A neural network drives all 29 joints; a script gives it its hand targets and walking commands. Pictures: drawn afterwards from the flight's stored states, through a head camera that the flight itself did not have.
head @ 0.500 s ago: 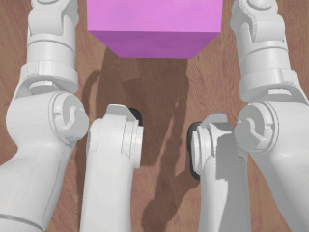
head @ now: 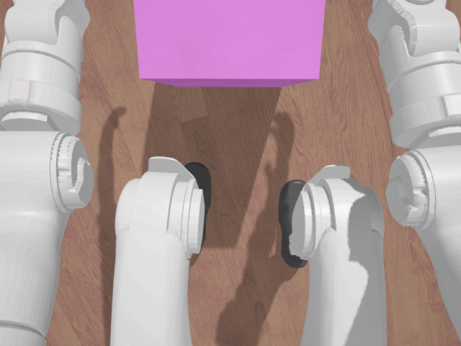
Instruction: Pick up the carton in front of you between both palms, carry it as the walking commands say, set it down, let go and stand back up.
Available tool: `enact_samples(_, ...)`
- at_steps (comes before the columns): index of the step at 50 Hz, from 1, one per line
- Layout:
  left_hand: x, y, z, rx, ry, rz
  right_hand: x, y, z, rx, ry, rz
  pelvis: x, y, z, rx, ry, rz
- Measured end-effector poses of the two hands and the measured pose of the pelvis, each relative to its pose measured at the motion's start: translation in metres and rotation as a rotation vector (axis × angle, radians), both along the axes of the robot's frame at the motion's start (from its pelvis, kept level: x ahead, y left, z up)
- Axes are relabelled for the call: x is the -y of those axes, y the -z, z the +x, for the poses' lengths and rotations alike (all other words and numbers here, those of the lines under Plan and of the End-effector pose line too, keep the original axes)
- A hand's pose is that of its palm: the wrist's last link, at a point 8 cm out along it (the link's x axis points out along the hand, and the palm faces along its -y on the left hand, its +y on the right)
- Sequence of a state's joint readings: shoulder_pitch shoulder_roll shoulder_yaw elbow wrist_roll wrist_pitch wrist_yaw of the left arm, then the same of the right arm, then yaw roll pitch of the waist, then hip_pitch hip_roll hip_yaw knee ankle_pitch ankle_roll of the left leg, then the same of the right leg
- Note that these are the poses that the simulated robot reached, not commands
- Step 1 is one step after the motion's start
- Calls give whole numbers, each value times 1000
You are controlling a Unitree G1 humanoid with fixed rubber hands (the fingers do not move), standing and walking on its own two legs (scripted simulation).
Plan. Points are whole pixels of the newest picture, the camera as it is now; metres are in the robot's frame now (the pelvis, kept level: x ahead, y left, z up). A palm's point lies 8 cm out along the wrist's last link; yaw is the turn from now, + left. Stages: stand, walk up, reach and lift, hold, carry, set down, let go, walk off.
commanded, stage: set down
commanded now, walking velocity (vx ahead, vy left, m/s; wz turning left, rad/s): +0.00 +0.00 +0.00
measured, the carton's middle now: (230, 14) +0.53 +0.06 -0.24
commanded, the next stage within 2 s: let go in 0.90 s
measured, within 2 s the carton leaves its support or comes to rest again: neither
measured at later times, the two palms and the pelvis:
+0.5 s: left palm out of the picture +0.54 +0.26 +0.03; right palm out of the picture +0.57 -0.13 +0.03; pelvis +0.01 +0.00 +0.13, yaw +0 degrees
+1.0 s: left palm out of the picture +0.53 +0.27 +0.18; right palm out of the picture +0.56 -0.13 +0.17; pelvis +0.04 +0.01 +0.27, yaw +1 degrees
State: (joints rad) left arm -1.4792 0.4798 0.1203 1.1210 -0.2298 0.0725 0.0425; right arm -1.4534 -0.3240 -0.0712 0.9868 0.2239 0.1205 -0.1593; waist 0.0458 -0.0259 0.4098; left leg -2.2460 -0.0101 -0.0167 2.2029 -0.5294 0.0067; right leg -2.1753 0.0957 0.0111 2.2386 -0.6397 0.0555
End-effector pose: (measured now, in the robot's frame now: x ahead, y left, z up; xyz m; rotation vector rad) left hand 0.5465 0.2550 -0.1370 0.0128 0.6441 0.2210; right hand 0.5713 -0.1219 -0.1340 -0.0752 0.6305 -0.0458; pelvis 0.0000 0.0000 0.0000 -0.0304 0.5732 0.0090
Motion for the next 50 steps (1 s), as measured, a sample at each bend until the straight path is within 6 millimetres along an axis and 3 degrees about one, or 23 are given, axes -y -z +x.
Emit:
enact_samples(11,2,-94,-4,-1,-3,2,-8,-91,-2,-9,18,-1,1,-62,3,-115,-11,-10)
enact_samples(25,-9,-166,-3,26,2,11,4,-162,1,24,18,-13,-1,-128,13,-225,-10,-12)
enact_samples(42,-13,-274,-6,22,21,4,3,-267,-2,9,5,-10,-4,-228,30,-234,-24,-12)
enact_samples(50,-16,-312,-12,4,36,23,5,-306,-10,-6,-10,-31,-7,-270,39,-212,-24,-7)
